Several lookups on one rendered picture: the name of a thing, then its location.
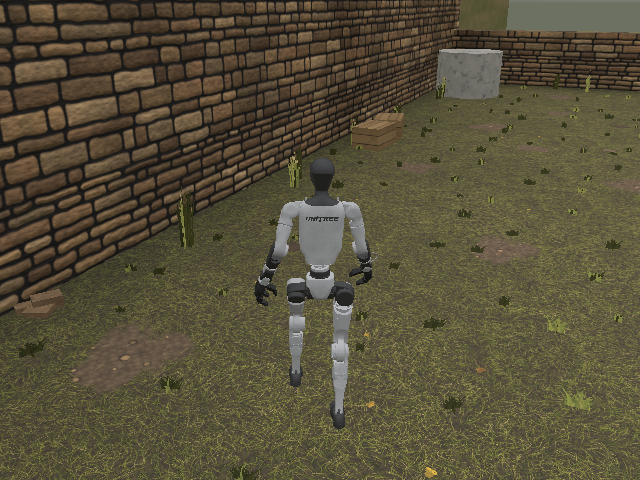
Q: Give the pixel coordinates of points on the robot left hand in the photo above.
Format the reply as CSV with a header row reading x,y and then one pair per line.
x,y
260,290

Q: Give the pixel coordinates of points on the robot left forearm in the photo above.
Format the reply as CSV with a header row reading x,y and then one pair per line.
x,y
270,267

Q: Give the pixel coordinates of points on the right robot thigh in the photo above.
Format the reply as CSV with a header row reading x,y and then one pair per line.
x,y
342,310

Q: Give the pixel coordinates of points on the right robot upper arm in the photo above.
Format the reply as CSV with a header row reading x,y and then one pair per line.
x,y
352,212

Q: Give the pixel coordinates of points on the left robot upper arm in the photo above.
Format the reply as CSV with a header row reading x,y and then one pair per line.
x,y
289,211

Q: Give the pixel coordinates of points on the robot right forearm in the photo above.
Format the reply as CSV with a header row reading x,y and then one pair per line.
x,y
365,260

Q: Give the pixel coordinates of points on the robot right hand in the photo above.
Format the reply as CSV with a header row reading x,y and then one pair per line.
x,y
365,279

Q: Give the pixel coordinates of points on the right robot shin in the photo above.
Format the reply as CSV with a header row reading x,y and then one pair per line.
x,y
340,376

